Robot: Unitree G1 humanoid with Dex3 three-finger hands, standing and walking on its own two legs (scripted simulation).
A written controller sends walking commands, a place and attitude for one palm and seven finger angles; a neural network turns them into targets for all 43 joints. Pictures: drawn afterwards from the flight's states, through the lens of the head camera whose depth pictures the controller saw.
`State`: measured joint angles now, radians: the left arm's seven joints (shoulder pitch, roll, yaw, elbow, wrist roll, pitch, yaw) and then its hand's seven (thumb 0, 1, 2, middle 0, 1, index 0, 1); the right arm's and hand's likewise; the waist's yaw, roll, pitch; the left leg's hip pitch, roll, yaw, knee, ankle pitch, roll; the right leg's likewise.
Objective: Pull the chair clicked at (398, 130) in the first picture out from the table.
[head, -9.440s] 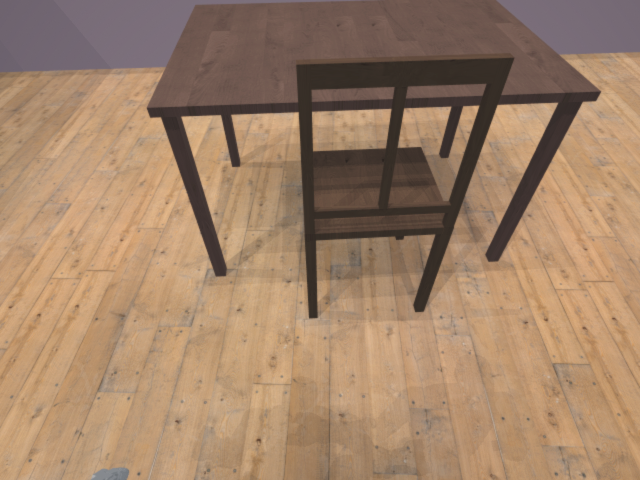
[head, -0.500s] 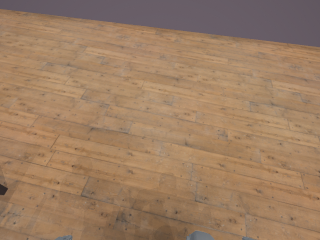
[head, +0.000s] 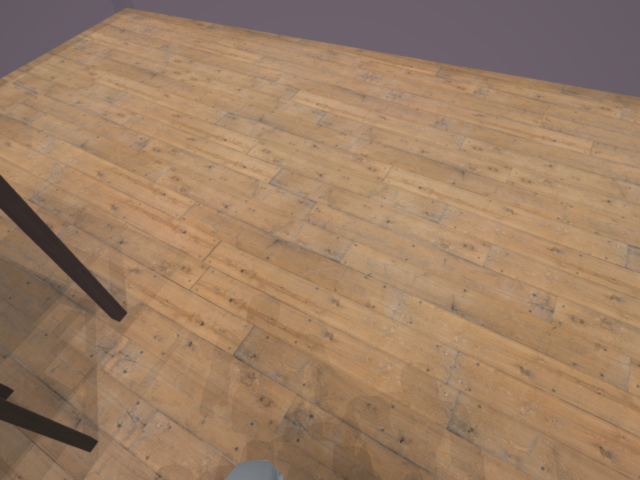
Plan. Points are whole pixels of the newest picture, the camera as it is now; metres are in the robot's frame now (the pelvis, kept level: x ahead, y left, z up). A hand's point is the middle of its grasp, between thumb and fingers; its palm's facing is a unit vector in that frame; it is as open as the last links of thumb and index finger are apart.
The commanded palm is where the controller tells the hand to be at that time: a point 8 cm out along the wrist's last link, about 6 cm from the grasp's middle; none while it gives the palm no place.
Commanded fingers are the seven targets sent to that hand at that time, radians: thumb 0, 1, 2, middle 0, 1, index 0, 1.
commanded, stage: turn to face it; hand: left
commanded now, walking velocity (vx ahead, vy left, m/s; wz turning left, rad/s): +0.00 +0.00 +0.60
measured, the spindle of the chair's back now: out of the picture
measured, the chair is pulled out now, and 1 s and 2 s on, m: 0.00 0.00 0.00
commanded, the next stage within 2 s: take the last steps up to it in 1.78 s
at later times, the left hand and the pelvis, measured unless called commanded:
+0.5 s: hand out of the picture +0.05 +0.26 -0.15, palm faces +0.31 -0.91 -0.28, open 7.4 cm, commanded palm none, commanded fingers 0.00 0.90 0.90 -0.20 -0.30 -0.20 -0.30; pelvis +0.00 +0.02 -0.01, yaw +17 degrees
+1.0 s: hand out of the picture -0.14 +0.23 -0.19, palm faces +0.61 -0.75 -0.24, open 7.4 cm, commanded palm none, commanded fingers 0.00 0.90 0.90 -0.20 -0.30 -0.20 -0.30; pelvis -0.04 +0.04 -0.02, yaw +36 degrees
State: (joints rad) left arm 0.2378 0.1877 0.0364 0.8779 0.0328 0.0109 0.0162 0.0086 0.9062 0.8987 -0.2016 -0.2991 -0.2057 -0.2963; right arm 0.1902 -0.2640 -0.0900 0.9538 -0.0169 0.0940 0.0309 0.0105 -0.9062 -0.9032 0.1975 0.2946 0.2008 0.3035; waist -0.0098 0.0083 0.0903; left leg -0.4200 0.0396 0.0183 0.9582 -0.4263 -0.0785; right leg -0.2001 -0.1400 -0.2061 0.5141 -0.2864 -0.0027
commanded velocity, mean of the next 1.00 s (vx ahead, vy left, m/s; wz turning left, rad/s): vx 0.00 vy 0.00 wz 0.60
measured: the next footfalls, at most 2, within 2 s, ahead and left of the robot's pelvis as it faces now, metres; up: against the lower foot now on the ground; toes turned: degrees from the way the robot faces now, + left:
left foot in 0.14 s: +0.03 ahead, +0.15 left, +0.00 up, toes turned +10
right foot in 0.54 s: +0.09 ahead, -0.09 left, +0.00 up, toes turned +17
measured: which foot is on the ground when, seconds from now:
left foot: up 0.00-0.12, down 0.14-0.54, up 0.56-0.96, down 0.98-1.00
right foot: down 0.00-0.12, up 0.14-0.52, down 0.54-0.96, up 0.98-1.00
